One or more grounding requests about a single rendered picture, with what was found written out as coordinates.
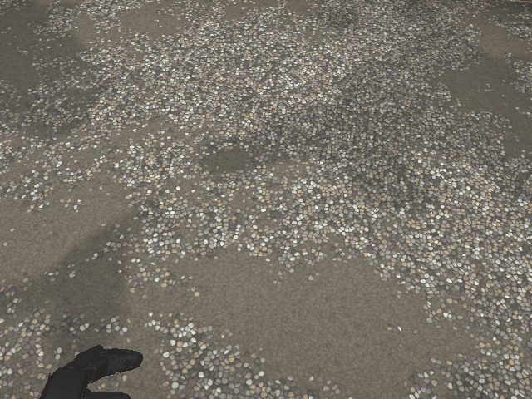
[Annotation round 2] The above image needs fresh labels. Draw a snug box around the left robot hand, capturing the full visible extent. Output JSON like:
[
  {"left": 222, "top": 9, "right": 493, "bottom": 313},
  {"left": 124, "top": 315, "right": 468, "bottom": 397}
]
[{"left": 39, "top": 345, "right": 143, "bottom": 399}]

